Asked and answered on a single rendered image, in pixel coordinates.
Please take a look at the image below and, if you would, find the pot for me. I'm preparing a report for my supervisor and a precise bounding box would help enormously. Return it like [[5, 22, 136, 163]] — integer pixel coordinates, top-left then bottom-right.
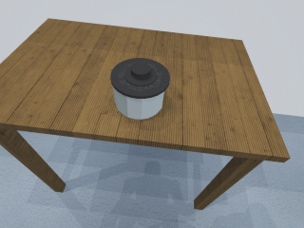
[[112, 86, 164, 120]]

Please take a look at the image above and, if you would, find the knob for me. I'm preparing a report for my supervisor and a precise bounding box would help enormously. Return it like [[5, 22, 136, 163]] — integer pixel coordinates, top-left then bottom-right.
[[130, 62, 151, 79]]

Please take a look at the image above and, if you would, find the lid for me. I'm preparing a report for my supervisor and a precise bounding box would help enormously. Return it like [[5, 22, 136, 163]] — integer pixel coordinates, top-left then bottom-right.
[[110, 58, 170, 99]]

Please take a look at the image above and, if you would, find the table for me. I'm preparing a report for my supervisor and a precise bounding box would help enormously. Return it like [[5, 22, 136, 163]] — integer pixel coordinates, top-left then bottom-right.
[[0, 18, 291, 210]]

